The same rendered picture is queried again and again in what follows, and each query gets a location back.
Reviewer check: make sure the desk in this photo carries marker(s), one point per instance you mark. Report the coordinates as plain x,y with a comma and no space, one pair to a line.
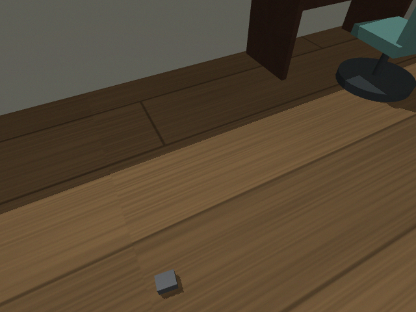
274,24

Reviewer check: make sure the office chair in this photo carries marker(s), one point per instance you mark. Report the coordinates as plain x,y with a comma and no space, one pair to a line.
377,79

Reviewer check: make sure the small box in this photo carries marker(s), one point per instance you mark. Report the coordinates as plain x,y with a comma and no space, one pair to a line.
166,282

